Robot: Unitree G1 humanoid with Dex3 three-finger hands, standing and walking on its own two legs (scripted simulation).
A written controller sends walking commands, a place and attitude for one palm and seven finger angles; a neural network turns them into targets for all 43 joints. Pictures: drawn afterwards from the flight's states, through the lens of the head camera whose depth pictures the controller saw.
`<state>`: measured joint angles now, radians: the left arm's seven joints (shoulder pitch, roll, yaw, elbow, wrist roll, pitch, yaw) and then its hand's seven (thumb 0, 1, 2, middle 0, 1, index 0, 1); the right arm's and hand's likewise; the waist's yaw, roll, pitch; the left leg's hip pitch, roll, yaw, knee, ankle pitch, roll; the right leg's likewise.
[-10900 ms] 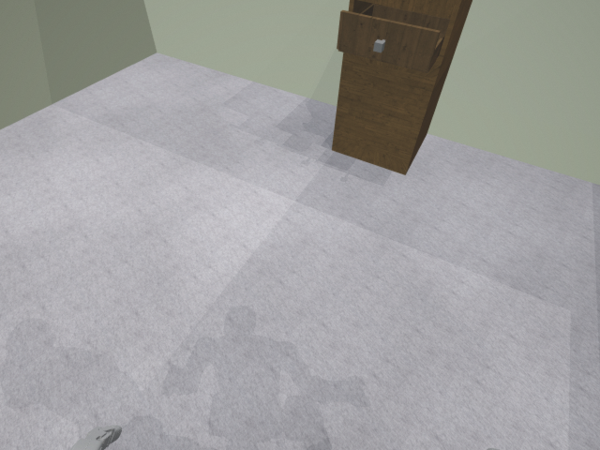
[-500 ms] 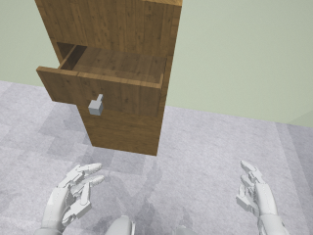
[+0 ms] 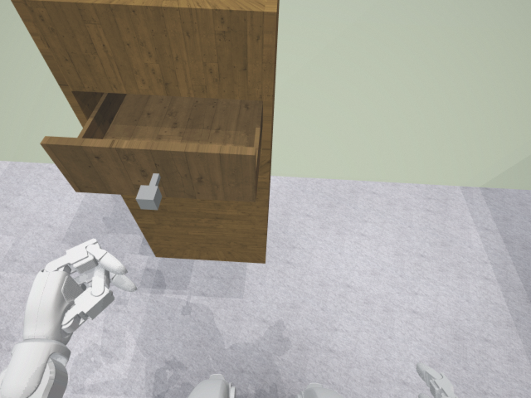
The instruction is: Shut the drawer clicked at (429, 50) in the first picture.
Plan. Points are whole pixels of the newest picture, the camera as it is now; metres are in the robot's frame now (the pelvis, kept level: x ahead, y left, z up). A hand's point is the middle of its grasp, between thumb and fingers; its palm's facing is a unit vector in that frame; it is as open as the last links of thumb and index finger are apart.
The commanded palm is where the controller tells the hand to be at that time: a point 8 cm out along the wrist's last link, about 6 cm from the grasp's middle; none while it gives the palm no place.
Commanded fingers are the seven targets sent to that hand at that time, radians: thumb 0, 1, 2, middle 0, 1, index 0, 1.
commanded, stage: raise the hand and make a fist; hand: left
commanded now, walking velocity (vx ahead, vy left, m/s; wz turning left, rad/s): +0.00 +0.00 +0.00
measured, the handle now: (151, 190) +0.48 +0.23 -0.02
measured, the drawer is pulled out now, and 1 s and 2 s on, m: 0.15 0.15 0.15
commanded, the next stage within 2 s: bring the fist close to the handle in 0.94 s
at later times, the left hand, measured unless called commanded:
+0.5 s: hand (129, 266) +0.28 +0.19 +0.07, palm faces -0.08 -1.00 -0.02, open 3.2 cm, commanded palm +0.27 +0.25 +0.09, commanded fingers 0.00 0.90 0.90 -1.40 -1.60 -1.40 -1.60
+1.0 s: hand (126, 260) +0.28 +0.19 +0.09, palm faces -0.02 -1.00 -0.07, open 3.2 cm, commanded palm +0.26 +0.25 +0.09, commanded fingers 0.00 0.90 0.90 -1.40 -1.60 -1.40 -1.60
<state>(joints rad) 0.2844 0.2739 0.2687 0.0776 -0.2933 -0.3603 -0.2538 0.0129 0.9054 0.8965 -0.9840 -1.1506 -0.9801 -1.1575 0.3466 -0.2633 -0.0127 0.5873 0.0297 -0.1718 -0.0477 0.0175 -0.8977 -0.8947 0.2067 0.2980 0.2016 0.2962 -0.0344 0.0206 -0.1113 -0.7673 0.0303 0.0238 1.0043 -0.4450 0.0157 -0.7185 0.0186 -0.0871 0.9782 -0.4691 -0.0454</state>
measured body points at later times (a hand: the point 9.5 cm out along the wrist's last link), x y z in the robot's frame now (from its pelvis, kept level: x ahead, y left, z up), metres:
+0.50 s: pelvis +0.01 +0.03 +0.01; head +0.05 +0.04 +0.46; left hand +0.28 +0.25 +0.07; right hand +0.19 -0.18 -0.06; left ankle +0.03 +0.11 -0.68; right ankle +0.01 -0.09 -0.68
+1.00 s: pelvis +0.01 +0.00 +0.02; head +0.05 +0.00 +0.47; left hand +0.27 +0.25 +0.10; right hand +0.17 -0.24 -0.07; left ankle +0.03 +0.11 -0.68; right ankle +0.01 -0.09 -0.68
